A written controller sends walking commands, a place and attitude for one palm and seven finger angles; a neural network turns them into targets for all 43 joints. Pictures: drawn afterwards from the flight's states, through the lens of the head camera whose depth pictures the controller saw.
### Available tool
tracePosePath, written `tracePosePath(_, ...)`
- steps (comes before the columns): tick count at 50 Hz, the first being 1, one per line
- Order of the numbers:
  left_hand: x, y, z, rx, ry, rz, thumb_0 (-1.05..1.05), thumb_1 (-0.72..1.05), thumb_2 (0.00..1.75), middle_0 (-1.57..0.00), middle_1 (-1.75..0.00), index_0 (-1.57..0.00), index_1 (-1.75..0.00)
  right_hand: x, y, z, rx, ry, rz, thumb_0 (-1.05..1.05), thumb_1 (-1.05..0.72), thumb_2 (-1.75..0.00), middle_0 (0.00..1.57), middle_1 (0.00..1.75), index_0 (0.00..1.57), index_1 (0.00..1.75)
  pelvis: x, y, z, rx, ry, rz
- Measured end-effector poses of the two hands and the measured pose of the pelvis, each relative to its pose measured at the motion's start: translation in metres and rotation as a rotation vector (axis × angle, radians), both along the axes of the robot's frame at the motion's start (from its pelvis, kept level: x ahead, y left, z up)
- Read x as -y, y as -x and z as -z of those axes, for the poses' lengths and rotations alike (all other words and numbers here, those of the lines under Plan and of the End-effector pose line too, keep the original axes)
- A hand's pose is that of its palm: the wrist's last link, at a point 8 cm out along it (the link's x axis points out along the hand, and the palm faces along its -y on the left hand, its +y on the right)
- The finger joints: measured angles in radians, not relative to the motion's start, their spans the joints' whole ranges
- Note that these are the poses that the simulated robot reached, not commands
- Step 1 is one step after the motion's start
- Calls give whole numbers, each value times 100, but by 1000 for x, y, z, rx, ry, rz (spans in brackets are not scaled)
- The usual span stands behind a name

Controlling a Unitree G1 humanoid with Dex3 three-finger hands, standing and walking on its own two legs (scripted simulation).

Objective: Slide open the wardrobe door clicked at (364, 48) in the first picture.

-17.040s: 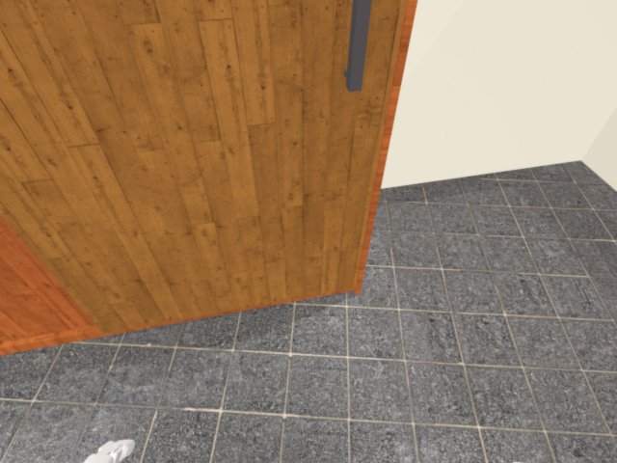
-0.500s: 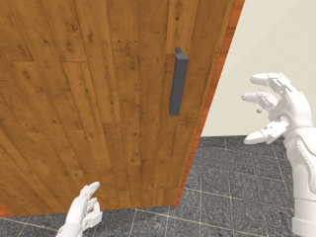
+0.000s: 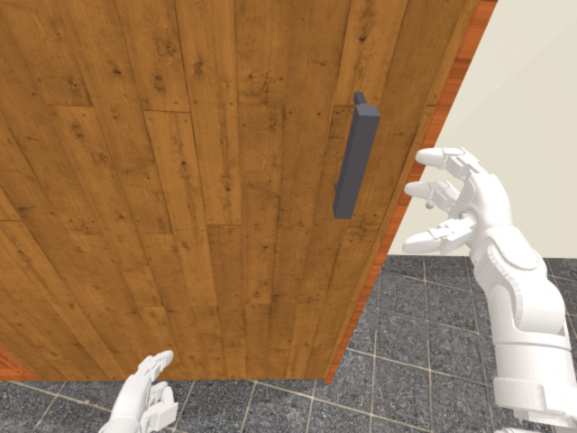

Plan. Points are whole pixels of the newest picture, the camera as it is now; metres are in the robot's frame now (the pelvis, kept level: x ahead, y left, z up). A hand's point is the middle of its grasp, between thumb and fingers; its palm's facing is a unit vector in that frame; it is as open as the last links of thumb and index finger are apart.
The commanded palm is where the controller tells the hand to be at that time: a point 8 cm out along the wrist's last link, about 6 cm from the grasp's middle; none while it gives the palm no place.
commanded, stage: move the hooked fingers beside the handle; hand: right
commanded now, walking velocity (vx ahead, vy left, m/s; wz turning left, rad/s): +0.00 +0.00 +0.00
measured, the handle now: (350, 158) +0.43 -0.04 +0.20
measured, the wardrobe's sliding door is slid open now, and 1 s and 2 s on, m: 0.00 0.00 0.00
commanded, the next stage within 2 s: none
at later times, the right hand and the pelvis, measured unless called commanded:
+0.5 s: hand (407, 187) +0.37 -0.11 +0.21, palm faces -0.05 +1.00 -0.03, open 13.9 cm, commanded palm +0.34 -0.16 +0.20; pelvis +0.00 +0.03 +0.00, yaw +1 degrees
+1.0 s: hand (418, 191) +0.38 -0.13 +0.20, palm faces -0.04 +1.00 -0.02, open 14.0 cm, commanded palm +0.35 -0.17 +0.20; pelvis -0.01 +0.02 +0.00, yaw +1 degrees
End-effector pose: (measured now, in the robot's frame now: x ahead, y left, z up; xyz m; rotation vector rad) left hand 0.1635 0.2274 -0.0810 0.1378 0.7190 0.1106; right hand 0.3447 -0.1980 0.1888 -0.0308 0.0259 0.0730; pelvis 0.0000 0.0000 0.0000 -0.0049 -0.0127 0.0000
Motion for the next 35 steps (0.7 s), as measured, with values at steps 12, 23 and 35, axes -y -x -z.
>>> tracePosePath(12,-15,-3,1,-13,-7,-3,1,90,90,-20,-30,-20,-30,-22,-14,-22,92,-2,14,-1,50,-29,30,120,30,120,-15,-2,0,6,5,5)
tracePosePath(23,-29,5,1,-14,7,-34,1,90,90,-20,-30,-20,-30,-41,-6,-11,114,-12,2,-1,49,-30,30,120,30,120,-24,-5,-1,6,17,-18)
tracePosePath(35,-37,4,0,-16,-8,-29,1,90,90,-20,-30,-20,-30,-31,-1,2,1,-4,10,-1,50,-30,30,120,30,120,-27,5,0,9,10,0)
